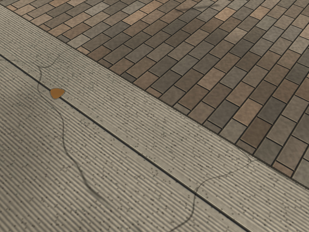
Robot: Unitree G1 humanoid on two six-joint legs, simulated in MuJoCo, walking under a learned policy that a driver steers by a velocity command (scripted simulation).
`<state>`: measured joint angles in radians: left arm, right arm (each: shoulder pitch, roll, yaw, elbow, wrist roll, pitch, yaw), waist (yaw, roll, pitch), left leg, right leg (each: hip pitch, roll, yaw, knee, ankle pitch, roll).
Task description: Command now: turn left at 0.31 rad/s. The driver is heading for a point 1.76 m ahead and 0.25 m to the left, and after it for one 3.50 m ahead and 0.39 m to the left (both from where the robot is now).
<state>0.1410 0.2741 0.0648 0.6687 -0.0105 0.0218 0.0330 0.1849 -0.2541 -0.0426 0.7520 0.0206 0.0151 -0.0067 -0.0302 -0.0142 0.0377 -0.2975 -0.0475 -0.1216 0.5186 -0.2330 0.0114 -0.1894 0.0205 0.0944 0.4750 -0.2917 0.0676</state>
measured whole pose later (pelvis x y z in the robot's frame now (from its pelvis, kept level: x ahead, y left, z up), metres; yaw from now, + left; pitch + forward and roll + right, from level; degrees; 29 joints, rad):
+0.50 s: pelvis -0.02 +0.05 +0.00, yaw +16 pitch +2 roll -2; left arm 0.14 0.32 0.09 0.71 0.00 0.01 0.03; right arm 0.22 -0.29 -0.06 0.65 0.01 0.01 0.00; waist -0.01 -0.04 0.05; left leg -0.30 -0.05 -0.05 0.50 -0.23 0.08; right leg -0.50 -0.01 0.03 1.08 -0.41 0.05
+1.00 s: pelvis +0.14 +0.02 +0.00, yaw +12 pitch +2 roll +1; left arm 0.20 0.31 0.04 0.70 -0.03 -0.08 -0.03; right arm 0.32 -0.33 -0.05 0.74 0.00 -0.06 0.01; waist -0.03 0.03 -0.01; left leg -0.24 0.00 -0.03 0.84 -0.43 0.00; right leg -0.35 0.03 -0.01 0.56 -0.25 -0.06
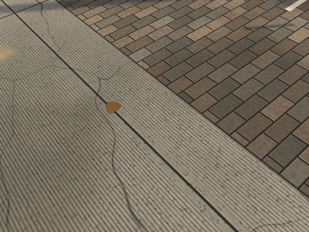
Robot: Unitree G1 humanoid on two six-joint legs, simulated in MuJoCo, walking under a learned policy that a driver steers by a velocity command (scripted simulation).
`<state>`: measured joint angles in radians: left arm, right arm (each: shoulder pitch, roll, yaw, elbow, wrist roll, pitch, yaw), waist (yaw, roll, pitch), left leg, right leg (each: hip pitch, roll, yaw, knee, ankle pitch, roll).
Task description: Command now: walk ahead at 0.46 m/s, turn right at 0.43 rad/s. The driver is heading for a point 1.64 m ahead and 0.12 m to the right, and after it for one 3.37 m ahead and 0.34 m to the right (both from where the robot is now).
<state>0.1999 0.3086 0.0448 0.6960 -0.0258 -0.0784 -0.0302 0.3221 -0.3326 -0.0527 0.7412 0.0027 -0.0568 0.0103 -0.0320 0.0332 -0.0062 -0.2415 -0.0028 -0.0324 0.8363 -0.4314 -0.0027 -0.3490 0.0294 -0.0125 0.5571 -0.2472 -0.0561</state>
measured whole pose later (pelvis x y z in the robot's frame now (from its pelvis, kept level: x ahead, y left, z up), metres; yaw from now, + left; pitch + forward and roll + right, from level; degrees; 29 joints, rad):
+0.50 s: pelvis +0.28 -0.01 +0.00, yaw -17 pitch +2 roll +2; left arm 0.38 0.31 0.04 0.76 -0.03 -0.03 0.02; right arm 0.09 -0.28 -0.05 0.65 0.00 -0.11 0.02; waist 0.05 -0.03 0.04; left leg -0.40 -0.05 0.01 0.52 -0.15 0.03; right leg -0.28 0.06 0.15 1.13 -0.46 -0.02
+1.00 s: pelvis +0.49 -0.11 +0.00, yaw -5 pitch +1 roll +0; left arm 0.09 0.25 0.03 0.66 0.03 -0.04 -0.01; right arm 0.30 -0.33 -0.07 0.72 0.02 0.03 -0.03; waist -0.04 0.03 0.07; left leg -0.50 0.01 -0.04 1.13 -0.48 -0.08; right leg -0.34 -0.02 -0.05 0.47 -0.15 -0.02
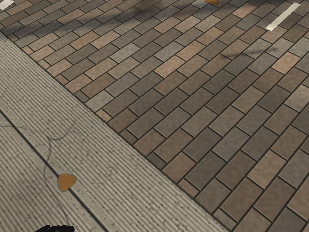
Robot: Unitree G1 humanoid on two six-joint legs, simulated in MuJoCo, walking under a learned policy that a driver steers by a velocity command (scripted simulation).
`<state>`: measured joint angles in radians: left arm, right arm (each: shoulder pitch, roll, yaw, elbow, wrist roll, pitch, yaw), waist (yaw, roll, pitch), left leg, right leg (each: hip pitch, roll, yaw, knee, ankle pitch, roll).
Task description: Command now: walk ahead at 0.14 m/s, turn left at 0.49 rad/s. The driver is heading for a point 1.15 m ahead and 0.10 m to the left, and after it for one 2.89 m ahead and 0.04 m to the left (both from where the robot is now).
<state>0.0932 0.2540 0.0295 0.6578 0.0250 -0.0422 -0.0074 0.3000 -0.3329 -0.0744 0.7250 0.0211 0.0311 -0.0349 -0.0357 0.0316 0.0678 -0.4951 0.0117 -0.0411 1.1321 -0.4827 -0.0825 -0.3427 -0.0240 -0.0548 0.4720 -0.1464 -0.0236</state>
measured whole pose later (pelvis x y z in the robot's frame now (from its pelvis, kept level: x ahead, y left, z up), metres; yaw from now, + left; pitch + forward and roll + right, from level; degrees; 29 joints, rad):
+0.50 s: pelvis +0.05 +0.04 +0.01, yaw +16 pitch +2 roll -2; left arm 0.11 0.34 0.08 0.76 0.00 0.01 0.02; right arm 0.16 -0.31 -0.05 0.59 0.00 0.03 -0.02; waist 0.00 -0.03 0.07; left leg -0.30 -0.04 -0.06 0.45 -0.18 0.05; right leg -0.51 -0.01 0.02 1.00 -0.38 0.09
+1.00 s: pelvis +0.13 +0.04 +0.00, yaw +5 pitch +1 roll +1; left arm 0.23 0.30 0.07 0.73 -0.03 -0.02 0.01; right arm 0.33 -0.29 -0.08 0.76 0.00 -0.08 -0.01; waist -0.04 -0.04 0.00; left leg -0.11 -0.02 0.07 0.39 -0.30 0.04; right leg -0.51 -0.01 0.09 1.01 -0.36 -0.02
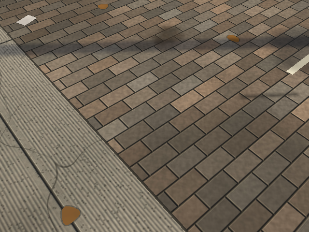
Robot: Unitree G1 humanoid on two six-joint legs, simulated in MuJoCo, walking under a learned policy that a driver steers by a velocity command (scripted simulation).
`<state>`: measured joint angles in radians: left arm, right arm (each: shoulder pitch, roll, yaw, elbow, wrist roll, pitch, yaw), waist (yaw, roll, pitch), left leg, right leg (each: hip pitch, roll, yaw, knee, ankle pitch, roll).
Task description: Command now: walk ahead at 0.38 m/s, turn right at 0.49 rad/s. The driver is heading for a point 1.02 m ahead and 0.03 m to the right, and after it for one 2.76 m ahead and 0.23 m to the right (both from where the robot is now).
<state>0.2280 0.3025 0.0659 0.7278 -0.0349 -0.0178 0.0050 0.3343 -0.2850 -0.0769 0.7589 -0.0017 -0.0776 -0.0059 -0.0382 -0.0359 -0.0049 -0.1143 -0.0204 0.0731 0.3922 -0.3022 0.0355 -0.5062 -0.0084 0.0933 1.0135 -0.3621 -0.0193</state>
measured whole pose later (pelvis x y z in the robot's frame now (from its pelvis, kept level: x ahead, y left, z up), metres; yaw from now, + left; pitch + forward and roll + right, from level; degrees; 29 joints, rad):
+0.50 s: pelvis +0.24 -0.11 +0.00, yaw -10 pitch +0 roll -1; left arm 0.25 0.26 0.05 0.74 0.01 -0.08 -0.04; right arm 0.25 -0.31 -0.05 0.77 0.03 -0.06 -0.01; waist 0.00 0.04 0.05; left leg -0.62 0.13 -0.06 1.14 -0.22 0.00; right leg -0.20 0.08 -0.08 0.37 -0.18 -0.09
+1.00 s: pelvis +0.53 -0.10 -0.01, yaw +6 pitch +1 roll +1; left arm 0.22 0.29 0.04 0.73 0.00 -0.11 -0.01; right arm 0.24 -0.29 -0.07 0.67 0.01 -0.06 0.03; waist -0.01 -0.01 0.05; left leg -0.33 -0.12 0.00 0.46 -0.16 0.11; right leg -0.44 -0.03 0.05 1.21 -0.37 0.00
